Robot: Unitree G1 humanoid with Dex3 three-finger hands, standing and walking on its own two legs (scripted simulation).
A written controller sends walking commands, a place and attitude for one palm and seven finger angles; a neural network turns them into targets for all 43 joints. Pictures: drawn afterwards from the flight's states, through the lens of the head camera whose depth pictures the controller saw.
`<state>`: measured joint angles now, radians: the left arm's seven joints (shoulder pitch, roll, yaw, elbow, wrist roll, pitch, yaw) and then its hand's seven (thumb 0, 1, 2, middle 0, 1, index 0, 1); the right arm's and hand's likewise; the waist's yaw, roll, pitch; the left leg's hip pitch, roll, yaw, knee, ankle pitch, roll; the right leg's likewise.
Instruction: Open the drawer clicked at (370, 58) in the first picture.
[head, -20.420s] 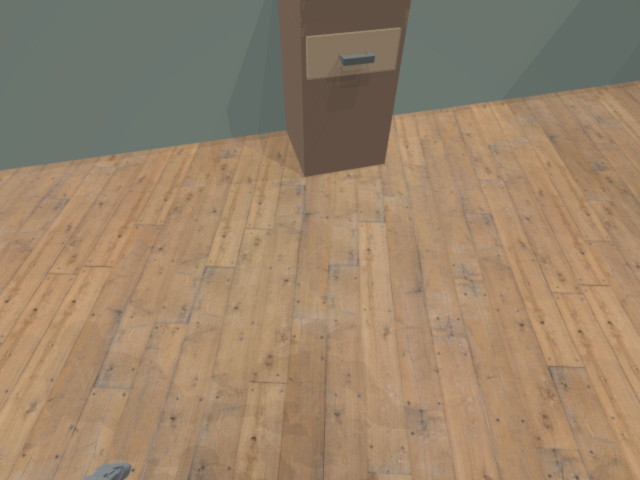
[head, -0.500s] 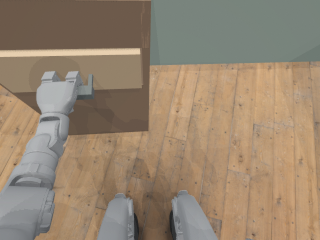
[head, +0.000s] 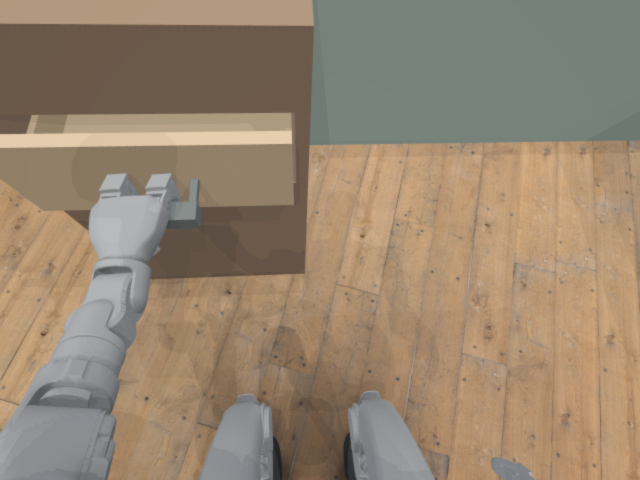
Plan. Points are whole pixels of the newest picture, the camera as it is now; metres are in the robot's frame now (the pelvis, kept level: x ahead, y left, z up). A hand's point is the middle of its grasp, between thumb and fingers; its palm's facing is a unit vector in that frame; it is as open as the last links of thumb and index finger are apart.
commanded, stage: pull the drawer open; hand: left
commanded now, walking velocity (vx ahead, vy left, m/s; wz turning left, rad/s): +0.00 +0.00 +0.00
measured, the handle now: (151, 201) +0.48 +0.22 -0.05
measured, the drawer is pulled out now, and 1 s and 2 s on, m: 0.04 0.10 0.17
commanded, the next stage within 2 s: none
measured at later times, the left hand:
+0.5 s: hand (146, 258) +0.40 +0.23 -0.07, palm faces -0.05 -0.05 -1.00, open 5.8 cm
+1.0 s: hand (143, 280) +0.37 +0.23 -0.07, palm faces -0.05 -0.05 -1.00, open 5.8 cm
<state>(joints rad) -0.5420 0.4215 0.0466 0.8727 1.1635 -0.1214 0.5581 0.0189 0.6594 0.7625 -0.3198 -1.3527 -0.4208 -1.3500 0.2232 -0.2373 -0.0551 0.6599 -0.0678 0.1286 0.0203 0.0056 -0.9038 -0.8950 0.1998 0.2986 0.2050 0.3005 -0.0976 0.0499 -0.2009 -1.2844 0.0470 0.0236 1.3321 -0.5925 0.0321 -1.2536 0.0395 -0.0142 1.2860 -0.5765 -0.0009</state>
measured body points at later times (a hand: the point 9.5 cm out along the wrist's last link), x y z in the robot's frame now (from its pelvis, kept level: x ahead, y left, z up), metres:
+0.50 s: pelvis -0.01 +0.00 +0.00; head +0.14 +0.00 +0.42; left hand +0.40 +0.23 -0.02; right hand +0.06 -0.27 -0.14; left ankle +0.00 +0.10 -0.61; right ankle +0.00 -0.12 -0.61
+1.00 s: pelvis -0.01 -0.01 +0.00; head +0.14 +0.00 +0.43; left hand +0.37 +0.23 -0.02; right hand +0.10 -0.27 -0.13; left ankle +0.00 +0.10 -0.61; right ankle +0.00 -0.12 -0.61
